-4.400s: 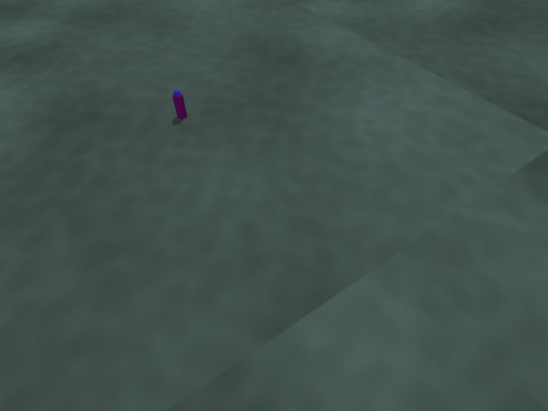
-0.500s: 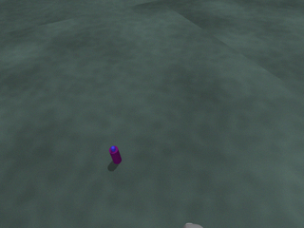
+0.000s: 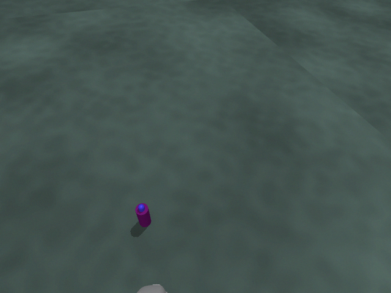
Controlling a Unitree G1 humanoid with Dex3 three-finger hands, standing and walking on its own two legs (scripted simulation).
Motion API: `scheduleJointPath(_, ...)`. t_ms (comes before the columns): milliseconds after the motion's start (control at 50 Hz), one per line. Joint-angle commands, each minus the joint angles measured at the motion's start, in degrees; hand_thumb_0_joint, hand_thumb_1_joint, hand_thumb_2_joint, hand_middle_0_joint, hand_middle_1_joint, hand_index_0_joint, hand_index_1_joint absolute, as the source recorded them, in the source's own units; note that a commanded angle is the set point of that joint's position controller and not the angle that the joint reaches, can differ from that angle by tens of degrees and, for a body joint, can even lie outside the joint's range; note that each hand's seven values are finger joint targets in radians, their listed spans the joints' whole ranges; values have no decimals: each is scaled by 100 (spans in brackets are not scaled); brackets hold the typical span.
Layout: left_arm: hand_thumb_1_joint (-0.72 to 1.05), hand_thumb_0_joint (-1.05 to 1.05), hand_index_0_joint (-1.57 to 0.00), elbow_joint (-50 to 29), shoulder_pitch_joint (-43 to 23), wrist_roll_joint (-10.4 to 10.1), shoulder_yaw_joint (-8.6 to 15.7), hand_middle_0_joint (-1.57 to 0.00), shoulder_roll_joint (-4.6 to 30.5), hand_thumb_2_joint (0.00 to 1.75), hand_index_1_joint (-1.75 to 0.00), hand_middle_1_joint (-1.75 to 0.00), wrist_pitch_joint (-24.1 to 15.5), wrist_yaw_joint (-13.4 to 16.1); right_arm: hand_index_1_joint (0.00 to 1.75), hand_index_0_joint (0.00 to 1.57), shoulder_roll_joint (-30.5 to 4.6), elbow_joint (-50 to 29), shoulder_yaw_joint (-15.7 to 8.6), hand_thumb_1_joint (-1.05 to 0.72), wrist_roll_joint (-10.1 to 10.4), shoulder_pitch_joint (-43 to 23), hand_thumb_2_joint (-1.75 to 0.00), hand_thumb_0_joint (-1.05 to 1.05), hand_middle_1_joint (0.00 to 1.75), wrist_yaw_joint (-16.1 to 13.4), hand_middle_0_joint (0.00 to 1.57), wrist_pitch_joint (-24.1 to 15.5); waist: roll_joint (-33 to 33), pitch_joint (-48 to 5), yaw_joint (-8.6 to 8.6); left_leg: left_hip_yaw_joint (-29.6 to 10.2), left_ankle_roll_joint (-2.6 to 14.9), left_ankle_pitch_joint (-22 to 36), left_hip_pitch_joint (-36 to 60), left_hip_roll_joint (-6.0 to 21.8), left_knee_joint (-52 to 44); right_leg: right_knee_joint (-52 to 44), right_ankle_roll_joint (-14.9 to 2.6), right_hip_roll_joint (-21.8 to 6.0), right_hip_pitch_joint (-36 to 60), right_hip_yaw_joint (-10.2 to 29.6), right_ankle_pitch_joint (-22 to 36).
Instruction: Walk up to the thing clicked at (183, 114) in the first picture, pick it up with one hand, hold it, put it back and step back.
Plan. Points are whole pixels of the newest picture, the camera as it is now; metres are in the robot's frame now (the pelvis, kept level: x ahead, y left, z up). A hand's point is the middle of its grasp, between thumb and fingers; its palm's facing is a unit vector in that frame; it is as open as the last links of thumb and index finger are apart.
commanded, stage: walk up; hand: left
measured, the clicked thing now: (143, 214) +0.55 +0.25 -0.66
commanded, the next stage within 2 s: none
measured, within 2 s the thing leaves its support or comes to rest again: neither
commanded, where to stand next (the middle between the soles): +0.18 +0.00 m, yaw -1 degrees
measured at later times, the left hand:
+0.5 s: hand (86, 286) +0.15 +0.25 -0.13, palm faces -0.05 -0.91 -0.42, open 7.4 cm
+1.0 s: hand (79, 287) +0.15 +0.27 -0.15, palm faces -0.05 -0.94 -0.35, open 7.4 cm
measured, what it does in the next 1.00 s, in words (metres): walks ahead: right foot, then left foot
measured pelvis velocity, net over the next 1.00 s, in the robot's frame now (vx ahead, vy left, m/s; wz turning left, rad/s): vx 0.10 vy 0.01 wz -0.02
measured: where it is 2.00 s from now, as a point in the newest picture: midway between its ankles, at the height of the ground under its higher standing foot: outside the picture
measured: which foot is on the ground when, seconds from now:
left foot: down 0.00-0.40, up 0.42-0.68, down 0.70-1.00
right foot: up 0.00-0.36, down 0.38-1.00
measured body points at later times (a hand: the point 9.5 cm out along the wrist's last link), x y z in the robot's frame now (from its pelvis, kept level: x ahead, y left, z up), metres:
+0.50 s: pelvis +0.08 -0.02 +0.00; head +0.11 -0.05 +0.45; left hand +0.15 +0.29 -0.10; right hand +0.15 -0.32 -0.14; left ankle +0.08 +0.11 -0.69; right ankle +0.17 -0.13 -0.72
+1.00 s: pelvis +0.10 +0.01 +0.01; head +0.12 +0.02 +0.46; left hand +0.16 +0.32 -0.12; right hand +0.15 -0.32 -0.11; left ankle +0.12 +0.13 -0.72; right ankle +0.13 -0.12 -0.72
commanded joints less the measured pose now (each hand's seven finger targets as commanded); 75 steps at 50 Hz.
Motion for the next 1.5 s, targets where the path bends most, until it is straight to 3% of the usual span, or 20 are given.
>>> scheduleJointPath(0,90,0,-20,-413,253,-28,269,-20,1190,90,-30,-30,-87,172,30,20,-2022,-395,-595,-90,181,975,-90,0,30,-191,20,-230,1577,-492,-551,-4033,1518,-1420,2421,2370,-1942,2687,-221,288,-2919,555,-734)
scheduleJointPath(80,90,0,-20,-210,233,-102,256,-20,1085,90,-30,-30,-66,87,30,20,-1403,-539,-330,-90,201,478,-90,0,30,-266,20,-259,1078,17,-211,-1486,949,1029,1274,1326,-1749,2159,-169,-10,-2186,870,277)
scheduleJointPath(260,90,0,-20,-5,-187,-63,201,-20,666,90,-30,-30,-17,198,30,20,-1295,-605,-189,-90,156,80,-90,0,30,-366,20,-70,1238,-162,-158,-578,1111,3030,389,1185,-930,198,96,184,-821,148,1313)
scheduleJointPath(340,90,0,-20,231,21,-5,235,-20,905,90,-30,-30,-103,287,30,20,-958,-605,-54,-90,304,-199,-90,0,30,-391,20,106,356,-685,97,-372,531,1079,220,654,374,-1231,-127,185,360,362,2518)
scheduleJointPath(360,90,0,-20,178,-51,30,311,-20,1222,90,-30,-30,-148,305,30,20,-673,-563,40,-90,321,67,-90,0,30,-389,20,114,-630,-951,28,-177,281,-135,-69,301,1113,-1531,-364,-713,616,1550,3229)
scheduleJointPath(380,90,0,-20,4,-32,42,345,-20,1409,90,-30,-30,-174,267,30,20,-600,-560,94,-90,256,435,-90,0,30,-375,20,158,-957,-1008,-84,-194,198,-2122,-466,-170,1693,-2055,-882,-1545,608,2985,1827)
scheduleJointPath(420,90,0,-20,-26,-402,38,400,-20,1626,90,-30,-30,-92,257,30,20,-1257,-331,-129,-90,154,276,-90,0,30,-433,20,220,-791,-600,17,-419,193,-2656,-702,27,2196,-2245,-1472,-1783,105,3434,145)
scheduleJointPath(660,90,0,-20,-63,-1202,26,204,-20,1042,90,-30,-30,160,136,30,20,-982,502,-99,-90,36,498,-90,0,30,-349,20,62,-560,-441,-279,-21,6,-589,1208,-171,-423,-1873,-674,-705,-1532,1292,-927)
scheduleJointPath(700,90,0,-20,-8,-1113,-11,78,-20,709,90,-30,-30,238,128,30,20,-1270,529,-173,-90,-32,478,-90,0,30,-388,20,39,460,-280,-332,-1043,181,-1513,1404,349,-1341,-1091,-331,-272,-2211,906,-1370)
scheduleJointPath(720,90,0,-20,1,-1102,-47,35,-20,541,90,-30,-30,266,119,30,20,-1625,364,-207,-90,-37,108,-90,0,30,-403,20,-5,1316,-94,-264,-2921,566,-3441,818,1448,-2429,-165,-25,289,-2443,531,-855)
scheduleJointPath(740,90,0,-20,190,-1194,7,181,-20,951,90,-30,-30,305,149,30,20,-1873,294,-236,-90,-8,-270,-90,0,30,-408,20,-3,1332,488,-251,-3320,940,-4370,-414,1928,-2930,831,28,348,-1910,590,-472)
scheduleJointPath(820,90,0,-20,579,-779,-57,156,-20,755,90,-30,-30,227,99,30,20,-1287,267,-42,-90,-8,-586,-90,0,30,-409,20,-109,1110,223,-36,-1687,697,-1488,362,1023,-2028,166,-9,201,-1370,623,212)
scheduleJointPath(940,90,0,-20,753,-714,43,140,-20,815,90,-30,-30,80,178,30,20,-1333,214,-91,-90,84,-487,-90,0,30,-348,20,88,1176,-323,-72,-1098,603,-996,393,787,-1146,-1551,-51,460,110,256,851)
scheduleJointPath(1040,90,0,-20,565,-1141,40,215,-20,1435,90,-30,-30,58,162,30,20,-1021,291,-20,-90,103,-294,-90,0,30,-395,20,50,-407,-225,-244,-240,124,-1655,111,-26,200,-2110,-1025,-1157,-154,2393,119)
scheduleJointPath(1120,90,0,-20,452,-1420,-90,1,-20,797,90,-30,-30,49,163,30,20,-1264,506,-80,-90,116,-30,-90,0,30,-434,20,-99,208,-484,-378,-1226,449,767,1306,621,-1099,-722,-263,-43,-752,800,2387)
scheduleJointPath(1160,90,0,-20,581,-1204,-93,16,-20,779,90,-30,-30,67,176,30,20,-1600,476,-140,-90,148,-170,-90,0,30,-432,20,-109,470,-473,-183,-1919,985,1123,1552,1333,-1173,-255,-54,356,-1040,298,1123)
scheduleJointPath(1220,90,0,-20,665,-1062,-55,44,-20,867,90,-30,-30,-17,200,30,20,-1413,387,-103,-90,184,-485,-90,0,30,-423,20,-38,451,-562,-104,-1164,725,1844,1332,927,-680,-800,-170,126,-338,526,2014)
scheduleJointPath(1360,90,0,-20,609,-1040,-40,120,-20,1290,90,-30,-30,1,269,30,20,-897,345,35,-90,165,-636,-90,0,30,-452,20,20,-463,-513,-129,-177,185,-1401,26,-48,220,-1292,-1189,-1232,659,1909,4060)
scheduleJointPath(1420,90,0,-20,415,-1540,-63,46,-20,1085,90,-30,-30,73,248,30,20,-1068,542,-52,-90,139,-285,-90,0,30,-417,20,-52,-172,-454,-366,-528,308,939,1361,265,-685,-657,-510,-486,-510,996,3288)
scheduleJointPath(1480,90,0,-20,462,-1657,-99,2,-20,795,90,-30,-30,156,284,30,20,-1572,574,-168,-90,175,-355,-90,0,30,-445,20,-80,707,-429,-334,-2225,1350,2119,1660,1833,-1305,349,7,361,-1138,293,-47)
